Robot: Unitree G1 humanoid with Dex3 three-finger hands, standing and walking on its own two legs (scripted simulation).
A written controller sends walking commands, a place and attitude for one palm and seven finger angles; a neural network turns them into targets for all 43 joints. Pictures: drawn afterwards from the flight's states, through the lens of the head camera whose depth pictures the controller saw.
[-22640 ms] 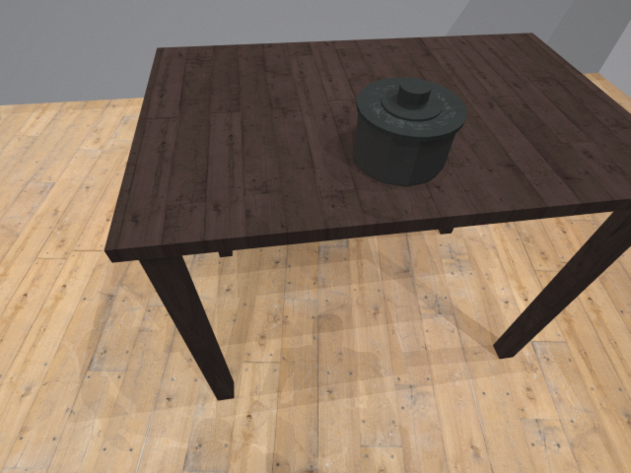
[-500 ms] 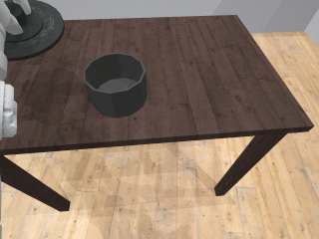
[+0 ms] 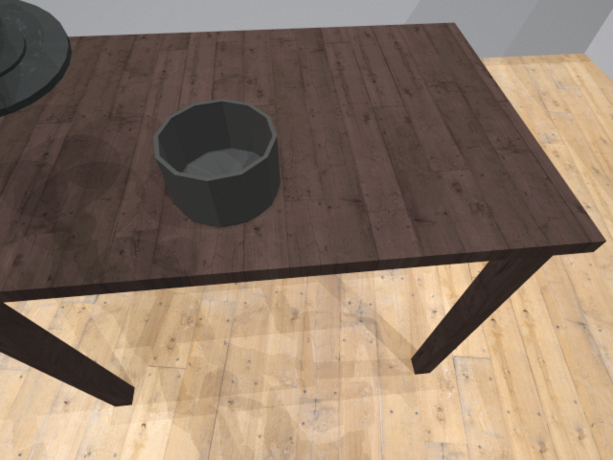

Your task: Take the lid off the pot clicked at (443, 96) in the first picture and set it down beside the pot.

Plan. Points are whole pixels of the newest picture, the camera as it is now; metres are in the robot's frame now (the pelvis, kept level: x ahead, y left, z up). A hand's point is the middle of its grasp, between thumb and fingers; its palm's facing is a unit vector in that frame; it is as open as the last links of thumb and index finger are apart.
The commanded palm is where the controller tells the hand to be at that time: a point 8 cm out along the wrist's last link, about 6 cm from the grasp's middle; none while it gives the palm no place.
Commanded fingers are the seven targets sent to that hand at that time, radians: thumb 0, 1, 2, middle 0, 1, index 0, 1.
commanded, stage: move the lid sideways beside the pot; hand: left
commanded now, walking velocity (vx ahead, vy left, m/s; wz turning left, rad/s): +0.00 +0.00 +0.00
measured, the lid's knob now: out of the picture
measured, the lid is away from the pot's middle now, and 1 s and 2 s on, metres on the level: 0.22 0.23 0.23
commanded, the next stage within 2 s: lower the lid onto the table in 0.20 s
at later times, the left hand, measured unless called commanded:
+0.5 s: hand out of the picture +0.46 +0.32 +0.30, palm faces -0.18 -0.22 -0.96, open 8.0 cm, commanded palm +0.48 +0.31 +0.36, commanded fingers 0.00 0.64 0.93 -0.84 -1.12 -0.79 -1.10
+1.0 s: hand out of the picture +0.47 +0.32 +0.26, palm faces -0.24 -0.23 -0.94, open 8.0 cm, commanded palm +0.48 +0.31 +0.33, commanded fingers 0.00 0.64 0.93 -0.84 -1.12 -0.79 -1.10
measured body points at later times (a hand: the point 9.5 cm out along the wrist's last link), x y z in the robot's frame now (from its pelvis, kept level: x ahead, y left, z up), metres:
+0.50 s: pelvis +0.00 +0.00 +0.00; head +0.06 +0.00 +0.45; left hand +0.47 +0.33 +0.35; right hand +0.04 -0.28 -0.13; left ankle +0.01 +0.09 -0.74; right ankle -0.05 -0.14 -0.74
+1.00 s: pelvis +0.00 +0.00 +0.00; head +0.06 +0.00 +0.44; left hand +0.48 +0.32 +0.32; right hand +0.02 -0.28 -0.13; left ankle +0.01 +0.09 -0.74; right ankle -0.05 -0.14 -0.74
